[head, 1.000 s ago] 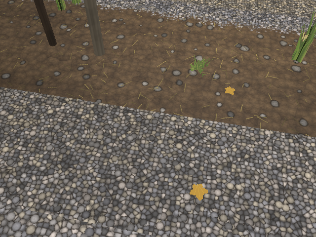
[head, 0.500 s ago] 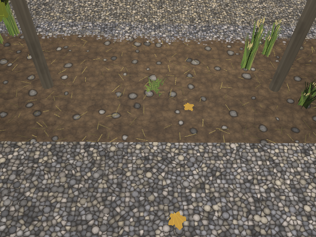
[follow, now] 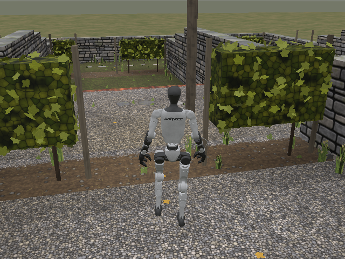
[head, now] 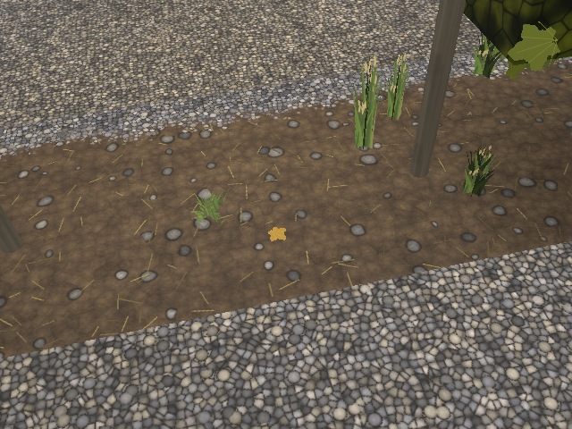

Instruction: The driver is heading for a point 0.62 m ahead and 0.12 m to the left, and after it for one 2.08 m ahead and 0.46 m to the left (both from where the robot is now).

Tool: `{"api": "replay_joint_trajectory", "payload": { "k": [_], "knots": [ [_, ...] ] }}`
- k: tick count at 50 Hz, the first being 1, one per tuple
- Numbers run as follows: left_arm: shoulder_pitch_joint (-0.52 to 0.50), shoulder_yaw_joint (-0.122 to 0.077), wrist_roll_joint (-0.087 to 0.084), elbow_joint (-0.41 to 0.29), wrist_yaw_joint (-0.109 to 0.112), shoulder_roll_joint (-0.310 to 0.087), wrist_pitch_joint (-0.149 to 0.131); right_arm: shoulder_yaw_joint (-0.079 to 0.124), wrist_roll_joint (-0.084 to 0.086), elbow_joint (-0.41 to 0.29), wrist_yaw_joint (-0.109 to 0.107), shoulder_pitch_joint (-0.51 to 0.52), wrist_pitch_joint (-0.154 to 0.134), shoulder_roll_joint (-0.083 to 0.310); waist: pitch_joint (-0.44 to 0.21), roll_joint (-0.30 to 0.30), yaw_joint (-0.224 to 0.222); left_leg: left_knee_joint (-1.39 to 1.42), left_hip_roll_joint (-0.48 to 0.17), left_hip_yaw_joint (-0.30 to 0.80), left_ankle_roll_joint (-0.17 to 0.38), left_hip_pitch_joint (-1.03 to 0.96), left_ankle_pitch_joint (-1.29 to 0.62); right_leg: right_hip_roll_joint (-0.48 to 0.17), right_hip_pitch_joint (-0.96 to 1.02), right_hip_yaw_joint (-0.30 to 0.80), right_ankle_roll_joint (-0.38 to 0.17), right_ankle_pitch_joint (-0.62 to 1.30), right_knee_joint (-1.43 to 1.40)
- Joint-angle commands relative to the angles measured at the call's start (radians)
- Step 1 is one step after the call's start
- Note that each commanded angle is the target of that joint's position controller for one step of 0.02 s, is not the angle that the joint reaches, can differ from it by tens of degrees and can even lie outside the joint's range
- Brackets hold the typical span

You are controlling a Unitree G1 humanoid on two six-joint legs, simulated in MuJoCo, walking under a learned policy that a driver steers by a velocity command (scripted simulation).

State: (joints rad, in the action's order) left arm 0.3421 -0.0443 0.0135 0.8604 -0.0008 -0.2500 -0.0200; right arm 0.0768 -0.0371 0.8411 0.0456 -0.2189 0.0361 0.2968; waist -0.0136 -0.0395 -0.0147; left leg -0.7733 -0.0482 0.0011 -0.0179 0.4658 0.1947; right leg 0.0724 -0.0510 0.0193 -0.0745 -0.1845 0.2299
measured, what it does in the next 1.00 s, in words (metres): goes down: left foot, then right foot 0.18 m lower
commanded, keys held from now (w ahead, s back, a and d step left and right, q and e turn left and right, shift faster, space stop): w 0.56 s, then no key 0.10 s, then q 0.34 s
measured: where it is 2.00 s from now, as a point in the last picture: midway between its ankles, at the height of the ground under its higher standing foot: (279, 407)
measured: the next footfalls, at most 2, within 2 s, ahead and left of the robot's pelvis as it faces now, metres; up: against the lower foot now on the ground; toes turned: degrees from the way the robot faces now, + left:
left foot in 0.16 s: +0.12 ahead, +0.12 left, +0.00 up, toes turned +2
right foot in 0.80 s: +0.55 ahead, -0.05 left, -0.18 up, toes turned -1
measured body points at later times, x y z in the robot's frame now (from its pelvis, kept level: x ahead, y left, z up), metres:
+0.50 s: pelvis +0.19 +0.05 -0.01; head +0.20 +0.08 +0.44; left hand +0.30 +0.32 -0.15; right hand +0.13 -0.21 -0.13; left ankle +0.08 +0.11 -0.75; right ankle +0.32 -0.11 -0.68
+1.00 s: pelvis +0.46 +0.01 -0.19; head +0.51 +0.00 +0.26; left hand +0.46 +0.26 -0.33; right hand +0.57 -0.23 -0.34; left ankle +0.48 +0.13 -0.82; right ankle +0.51 -0.05 -0.92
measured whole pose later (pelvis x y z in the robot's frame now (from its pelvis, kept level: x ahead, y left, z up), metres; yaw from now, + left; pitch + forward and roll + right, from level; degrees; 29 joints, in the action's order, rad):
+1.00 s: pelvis +0.46 +0.01 -0.19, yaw +8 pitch +0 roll +0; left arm 0.29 -0.03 0.02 0.96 0.03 -0.19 -0.06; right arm 0.04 -0.03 0.87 0.00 -0.20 0.03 0.24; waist 0.11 -0.04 0.02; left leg -1.30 -0.02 -0.01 0.00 0.70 0.30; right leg 0.01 -0.29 -0.17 -0.08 -0.20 0.48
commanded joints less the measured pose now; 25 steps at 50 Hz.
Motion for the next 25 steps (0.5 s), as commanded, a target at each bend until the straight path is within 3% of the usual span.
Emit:
{"api": "replay_joint_trajectory", "payload": {
  "k": [1, 5, 6, 7, 8, 9, 10, 11, 12, 13, 14, 15, 17, 19, 20, 21, 23, 24, 25],
  "knots": [
    [0.032, -0.040, 0.007, -0.026, -0.001, -0.163, -0.024, -0.004, -0.003, -0.097, 0.002, 0.127, -0.032, 0.055, 0.088, 0.134, -0.040, 0.023, 0.002, -0.023, 0.017, 0.075, 0.027, -0.272, -0.026, 0.200, -0.166, -0.079, -0.111],
    [0.029, -0.046, 0.008, -0.017, 0.000, -0.176, -0.028, -0.011, 0.004, -0.096, -0.009, 0.061, -0.049, 0.062, 0.086, 0.129, -0.016, 0.108, 0.024, -0.047, 0.054, -0.051, 0.154, -0.291, -0.047, 0.205, -0.172, 0.039, -0.035],
    [0.013, -0.048, 0.006, -0.016, 0.001, -0.180, -0.026, -0.012, 0.007, -0.084, -0.014, 0.004, -0.053, 0.059, 0.088, 0.126, 0.014, 0.170, 0.034, -0.051, 0.065, -0.131, 0.147, -0.290, -0.080, 0.199, -0.157, 0.075, 0.000],
    [-0.023, -0.047, -0.002, -0.021, -0.002, -0.168, -0.025, -0.010, 0.005, -0.049, -0.018, -0.118, -0.060, 0.052, 0.061, 0.100, 0.082, 0.280, 0.048, -0.049, 0.077, -0.294, 0.090, -0.269, -0.149, 0.170, -0.130, 0.123, 0.096],
    [-0.049, -0.034, -0.005, -0.028, -0.005, -0.127, -0.027, 0.001, -0.003, -0.004, -0.026, -0.252, -0.075, 0.081, 0.008, 0.008, 0.144, 0.385, 0.026, 0.019, 0.091, -0.485, 0.106, -0.191, -0.246, 0.106, -0.094, 0.153, 0.308],
    [-0.036, -0.008, 0.005, -0.066, -0.009, -0.032, -0.032, 0.014, -0.019, -0.006, -0.032, -0.348, -0.089, 0.178, -0.070, -0.244, 0.142, 0.524, -0.273, 0.408, 0.139, -0.619, 0.256, -0.061, -0.396, -0.019, -0.043, -0.215, 0.680],
    [0.036, -0.030, 0.000, -0.048, -0.010, -0.101, -0.031, 0.031, 0.016, -0.004, -0.029, -0.323, -0.086, 0.245, -0.002, -0.251, 0.078, 0.600, -0.332, 0.698, 0.223, -0.574, 0.241, 0.051, -0.604, 0.050, -0.044, -0.355, 0.794],
    [0.037, -0.043, 0.008, -0.021, -0.011, -0.150, -0.024, 0.019, 0.029, -0.022, -0.025, -0.249, -0.083, 0.179, 0.065, -0.099, 0.041, 0.560, -0.316, 0.571, 0.246, -0.513, 0.218, -0.031, -0.626, 0.117, -0.055, -0.285, 0.881],
    [0.020, -0.044, 0.003, -0.007, -0.020, -0.149, -0.021, 0.001, 0.028, -0.044, -0.019, -0.177, -0.089, 0.115, 0.097, -0.042, 0.019, 0.562, -0.269, 0.459, 0.235, -0.446, 0.115, -0.070, -0.602, 0.109, -0.048, -0.205, 0.884],
    [0.005, -0.043, -0.002, -0.004, -0.026, -0.132, -0.017, -0.011, 0.028, -0.047, -0.015, -0.151, -0.099, 0.078, 0.102, -0.033, 0.000, 0.585, -0.220, 0.362, 0.211, -0.423, 0.032, -0.101, -0.584, 0.098, -0.034, -0.143, 0.848],
    [-0.011, -0.043, 0.007, 0.000, -0.029, -0.125, -0.009, -0.016, 0.033, -0.049, -0.021, -0.146, -0.106, 0.065, 0.097, -0.054, -0.003, 0.604, -0.186, 0.300, 0.189, -0.430, -0.043, -0.126, -0.578, 0.080, -0.013, -0.086, 0.816],
    [-0.019, -0.041, 0.017, 0.007, -0.034, -0.117, -0.001, -0.019, 0.033, -0.042, -0.028, -0.155, -0.111, 0.059, 0.086, -0.047, 0.001, 0.610, -0.162, 0.250, 0.178, -0.441, -0.182, -0.128, -0.566, 0.063, 0.006, -0.046, 0.801],
    [-0.057, -0.036, 0.010, 0.011, -0.037, -0.104, 0.012, -0.016, 0.041, -0.012, -0.037, -0.222, -0.116, 0.067, 0.076, -0.035, 0.012, 0.608, -0.145, 0.194, 0.178, -0.503, -0.369, -0.135, -0.617, 0.028, 0.030, -0.002, 0.785],
    [-0.118, -0.027, 0.026, 0.004, -0.042, -0.082, 0.020, -0.007, 0.043, 0.022, -0.047, -0.285, -0.110, 0.093, 0.075, -0.010, 0.026, 0.600, -0.143, 0.141, 0.194, -0.517, -0.506, -0.136, -0.652, -0.012, 0.055, 0.048, 0.778],
    [-0.143, -0.025, 0.024, -0.002, -0.044, -0.077, 0.022, -0.010, 0.043, 0.033, -0.049, -0.299, -0.108, 0.085, 0.077, -0.012, 0.029, 0.595, -0.139, 0.120, 0.193, -0.522, -0.550, -0.138, -0.669, -0.017, 0.063, 0.071, 0.760],
    [-0.144, -0.031, 0.022, 0.013, -0.047, -0.087, 0.024, -0.007, 0.022, 0.048, -0.051, -0.330, -0.114, 0.100, 0.055, -0.038, 0.040, 0.563, -0.143, 0.107, 0.210, -0.555, -0.517, -0.136, -0.698, -0.026, 0.054, 0.138, 0.817],
    [-0.234, -0.041, 0.025, -0.007, -0.043, -0.097, 0.019, -0.019, 0.023, 0.087, -0.061, -0.376, -0.120, 0.057, 0.092, -0.037, 0.046, 0.538, -0.149, 0.131, 0.194, -0.609, -0.425, -0.148, -0.815, 0.037, 0.050, 0.186, 0.787],
    [-0.262, -0.046, 0.013, -0.021, -0.042, -0.113, 0.007, -0.019, 0.022, 0.083, -0.057, -0.351, -0.132, 0.070, 0.120, -0.052, 0.040, 0.563, -0.110, 0.115, 0.186, -0.590, -0.308, -0.139, -0.826, 0.019, 0.049, 0.221, 0.675],
    [-0.309, -0.048, 0.019, -0.025, -0.044, -0.116, 0.001, -0.018, 0.016, 0.094, -0.057, -0.358, -0.141, 0.066, 0.150, -0.073, 0.059, 0.564, -0.111, 0.126, 0.198, -0.579, -0.293, -0.136, -0.839, -0.002, 0.048, 0.275, 0.643]
  ]
}}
